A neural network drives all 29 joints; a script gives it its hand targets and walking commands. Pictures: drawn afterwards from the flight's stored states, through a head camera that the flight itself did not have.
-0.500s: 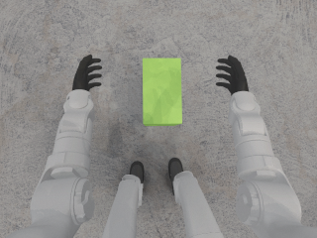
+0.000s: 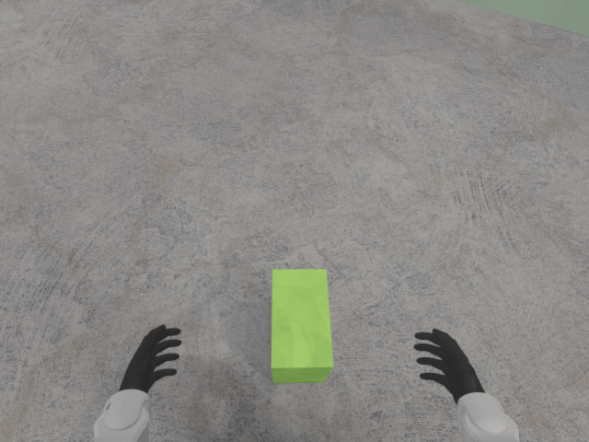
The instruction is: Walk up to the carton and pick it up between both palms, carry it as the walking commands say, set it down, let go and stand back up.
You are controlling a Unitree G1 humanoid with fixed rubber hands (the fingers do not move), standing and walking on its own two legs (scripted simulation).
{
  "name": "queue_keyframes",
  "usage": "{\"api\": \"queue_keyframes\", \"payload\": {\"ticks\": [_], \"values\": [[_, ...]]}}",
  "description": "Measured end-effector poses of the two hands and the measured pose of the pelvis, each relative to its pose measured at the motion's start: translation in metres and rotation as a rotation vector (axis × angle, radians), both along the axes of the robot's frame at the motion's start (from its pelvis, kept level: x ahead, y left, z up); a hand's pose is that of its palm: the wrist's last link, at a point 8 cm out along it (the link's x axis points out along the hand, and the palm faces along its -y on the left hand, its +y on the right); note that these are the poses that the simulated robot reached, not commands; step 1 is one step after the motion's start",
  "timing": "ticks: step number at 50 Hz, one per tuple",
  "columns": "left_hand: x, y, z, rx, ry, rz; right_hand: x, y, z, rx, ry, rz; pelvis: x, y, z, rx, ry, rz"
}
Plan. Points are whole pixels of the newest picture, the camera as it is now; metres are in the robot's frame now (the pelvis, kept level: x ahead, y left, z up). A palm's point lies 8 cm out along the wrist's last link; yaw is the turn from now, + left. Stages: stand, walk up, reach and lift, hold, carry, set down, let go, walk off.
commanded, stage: let go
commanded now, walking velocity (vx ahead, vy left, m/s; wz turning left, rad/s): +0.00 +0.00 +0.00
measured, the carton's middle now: (298, 328) +0.44 -0.03 -0.63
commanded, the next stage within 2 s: stand in 0.64 s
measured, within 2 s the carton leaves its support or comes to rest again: neither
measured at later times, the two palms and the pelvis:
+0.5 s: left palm out of the picture +0.16 +0.23 -0.05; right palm (481, 418) +0.17 -0.23 -0.05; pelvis +0.00 +0.00 +0.01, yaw +0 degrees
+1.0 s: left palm out of the picture +0.15 +0.28 -0.06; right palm (532, 423) +0.16 -0.30 -0.07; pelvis +0.03 -0.02 +0.00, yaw +1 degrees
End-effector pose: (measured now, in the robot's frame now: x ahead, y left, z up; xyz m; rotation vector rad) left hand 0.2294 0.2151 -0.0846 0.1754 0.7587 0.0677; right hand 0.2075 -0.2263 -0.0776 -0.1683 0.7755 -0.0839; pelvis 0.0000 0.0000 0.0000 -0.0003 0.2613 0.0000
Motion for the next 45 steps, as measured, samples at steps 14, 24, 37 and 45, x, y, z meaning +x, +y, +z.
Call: {"api": "queue_keyframes", "payload": {"ticks": [14, 24, 37, 45], "values": [[-0.072, 0.023, 0.031, -0.007, 0.025, 0.002, -0.052, 0.003, 0.021, 0.019, 0.003, 0.023, -0.001, 0.01, 0.01, -0.006, -0.304, -0.01], [-0.068, 0.011, 0.033, -0.005, 0.027, 0.003, -0.038, 0.0, 0.024, 0.012, 0.005, 0.038, -0.001, 0.001, 0.008, 0.001, -0.376, 0.002], [-0.077, 0.025, 0.016, 0.087, 0.061, 0.053, -0.03, -0.038, 0.017, -0.105, 0.032, 0.009, 0.013, -0.013, 0.004, -0.003, -0.301, 0.015], [-0.085, 0.057, 0.018, 0.186, 0.097, 0.087, -0.04, -0.07, 0.008, -0.167, 0.059, -0.03, 0.024, -0.015, 0.004, -0.003, -0.275, 0.019]]}}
